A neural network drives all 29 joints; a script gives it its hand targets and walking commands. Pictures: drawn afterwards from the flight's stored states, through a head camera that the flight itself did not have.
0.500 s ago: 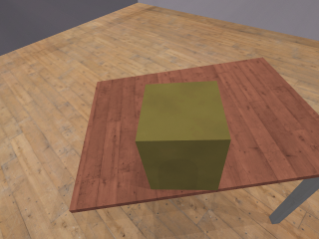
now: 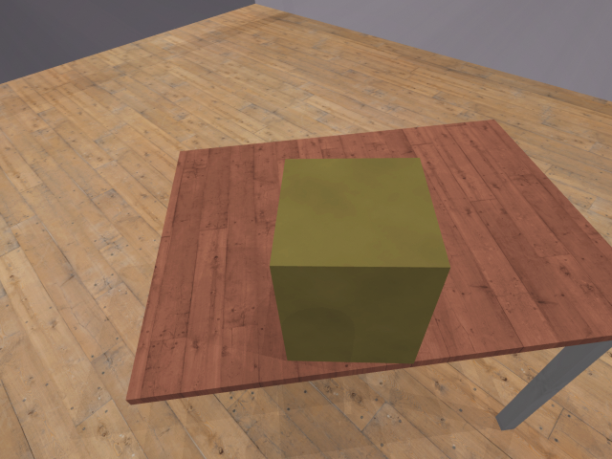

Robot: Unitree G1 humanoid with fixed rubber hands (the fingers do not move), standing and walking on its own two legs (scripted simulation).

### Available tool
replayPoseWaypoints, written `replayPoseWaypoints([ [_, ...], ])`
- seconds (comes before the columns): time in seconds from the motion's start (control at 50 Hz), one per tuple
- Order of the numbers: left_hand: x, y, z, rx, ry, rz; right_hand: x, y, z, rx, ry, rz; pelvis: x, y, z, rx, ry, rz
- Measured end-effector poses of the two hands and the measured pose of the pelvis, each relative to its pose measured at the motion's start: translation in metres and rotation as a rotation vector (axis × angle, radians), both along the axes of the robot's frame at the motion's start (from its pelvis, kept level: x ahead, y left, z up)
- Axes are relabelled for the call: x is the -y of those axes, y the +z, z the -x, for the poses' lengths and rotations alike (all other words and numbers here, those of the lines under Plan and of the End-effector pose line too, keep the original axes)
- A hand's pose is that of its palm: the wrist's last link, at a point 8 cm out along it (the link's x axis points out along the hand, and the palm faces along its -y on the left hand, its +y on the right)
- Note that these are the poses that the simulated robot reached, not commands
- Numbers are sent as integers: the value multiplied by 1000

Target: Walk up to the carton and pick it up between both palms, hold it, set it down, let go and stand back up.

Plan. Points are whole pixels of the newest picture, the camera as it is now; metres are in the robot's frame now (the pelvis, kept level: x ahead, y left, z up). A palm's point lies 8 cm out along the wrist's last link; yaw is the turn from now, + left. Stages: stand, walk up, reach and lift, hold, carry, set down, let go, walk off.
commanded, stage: walk up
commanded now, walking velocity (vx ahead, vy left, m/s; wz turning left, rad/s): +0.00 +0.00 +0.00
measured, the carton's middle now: (350, 263) +0.42 -0.04 +0.01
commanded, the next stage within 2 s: stand in 0.06 s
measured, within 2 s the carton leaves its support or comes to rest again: neither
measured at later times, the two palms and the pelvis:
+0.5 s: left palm out of the picture +0.01 +0.23 -0.17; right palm out of the picture +0.01 -0.23 -0.16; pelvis -0.03 -0.01 -0.02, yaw +0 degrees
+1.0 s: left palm out of the picture +0.09 +0.19 -0.12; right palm out of the picture +0.12 -0.22 -0.12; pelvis -0.04 -0.01 +0.00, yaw +2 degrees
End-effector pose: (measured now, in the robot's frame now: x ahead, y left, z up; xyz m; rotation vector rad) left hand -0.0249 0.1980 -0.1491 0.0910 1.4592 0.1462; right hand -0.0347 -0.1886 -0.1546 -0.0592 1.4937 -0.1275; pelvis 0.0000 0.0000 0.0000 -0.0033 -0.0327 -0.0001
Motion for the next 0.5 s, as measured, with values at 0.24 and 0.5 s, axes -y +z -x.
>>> replayPoseWaypoints([
  [0.24, 7, -3, 10, -28, 0, 23, -4, 3, 22, -41, -8, 0, -1, 0, 4, 1, -3, -2],
  [0.5, -35, -21, -36, -121, 23, -93, 44, -5, -47, 16, -122, 62, 5, -21, 29, -89, 7, -15],
])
